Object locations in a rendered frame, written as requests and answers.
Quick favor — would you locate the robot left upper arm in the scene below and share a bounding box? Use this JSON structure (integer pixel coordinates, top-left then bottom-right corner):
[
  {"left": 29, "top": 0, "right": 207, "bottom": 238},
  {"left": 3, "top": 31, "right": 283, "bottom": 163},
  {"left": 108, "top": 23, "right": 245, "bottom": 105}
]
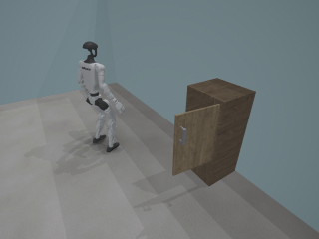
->
[{"left": 77, "top": 60, "right": 85, "bottom": 84}]

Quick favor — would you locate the robot right forearm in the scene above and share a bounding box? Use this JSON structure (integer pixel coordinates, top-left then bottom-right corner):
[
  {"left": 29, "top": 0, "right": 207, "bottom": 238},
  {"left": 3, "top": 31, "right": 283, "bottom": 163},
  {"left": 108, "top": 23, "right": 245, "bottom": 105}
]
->
[{"left": 102, "top": 84, "right": 118, "bottom": 104}]

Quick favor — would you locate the robot right upper arm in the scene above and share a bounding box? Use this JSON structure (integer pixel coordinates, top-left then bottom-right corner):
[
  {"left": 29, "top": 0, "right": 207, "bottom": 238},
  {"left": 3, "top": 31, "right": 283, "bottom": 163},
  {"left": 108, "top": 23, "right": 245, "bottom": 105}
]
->
[{"left": 95, "top": 63, "right": 106, "bottom": 90}]

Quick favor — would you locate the handle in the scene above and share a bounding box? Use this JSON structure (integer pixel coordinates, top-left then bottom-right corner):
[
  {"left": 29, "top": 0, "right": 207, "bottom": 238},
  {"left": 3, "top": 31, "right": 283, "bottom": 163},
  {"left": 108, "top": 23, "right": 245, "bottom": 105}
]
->
[{"left": 179, "top": 126, "right": 187, "bottom": 145}]

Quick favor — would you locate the robot left forearm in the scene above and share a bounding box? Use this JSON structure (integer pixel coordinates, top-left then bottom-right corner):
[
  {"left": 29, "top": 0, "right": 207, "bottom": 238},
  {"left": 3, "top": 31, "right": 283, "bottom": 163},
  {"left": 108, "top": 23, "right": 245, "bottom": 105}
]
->
[{"left": 78, "top": 82, "right": 90, "bottom": 95}]

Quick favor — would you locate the robot head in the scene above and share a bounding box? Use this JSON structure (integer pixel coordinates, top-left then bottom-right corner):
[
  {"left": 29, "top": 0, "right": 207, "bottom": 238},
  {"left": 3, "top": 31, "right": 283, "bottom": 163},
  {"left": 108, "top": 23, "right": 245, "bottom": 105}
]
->
[{"left": 83, "top": 41, "right": 98, "bottom": 64}]

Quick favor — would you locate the robot right hand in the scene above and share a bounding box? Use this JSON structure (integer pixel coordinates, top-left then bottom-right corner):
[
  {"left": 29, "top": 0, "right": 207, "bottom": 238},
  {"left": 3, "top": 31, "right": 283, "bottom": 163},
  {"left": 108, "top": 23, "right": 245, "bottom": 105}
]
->
[{"left": 115, "top": 102, "right": 125, "bottom": 115}]

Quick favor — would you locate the humanoid robot torso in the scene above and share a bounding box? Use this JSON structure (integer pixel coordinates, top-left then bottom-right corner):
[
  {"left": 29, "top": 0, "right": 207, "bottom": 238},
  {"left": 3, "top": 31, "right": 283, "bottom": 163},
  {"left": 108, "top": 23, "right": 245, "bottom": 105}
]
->
[{"left": 81, "top": 61, "right": 102, "bottom": 106}]

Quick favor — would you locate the cupboard door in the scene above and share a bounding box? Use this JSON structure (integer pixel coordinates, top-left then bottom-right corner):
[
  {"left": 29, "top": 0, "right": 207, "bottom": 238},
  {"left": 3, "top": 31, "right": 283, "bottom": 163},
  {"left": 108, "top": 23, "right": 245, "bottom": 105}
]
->
[{"left": 172, "top": 104, "right": 220, "bottom": 176}]

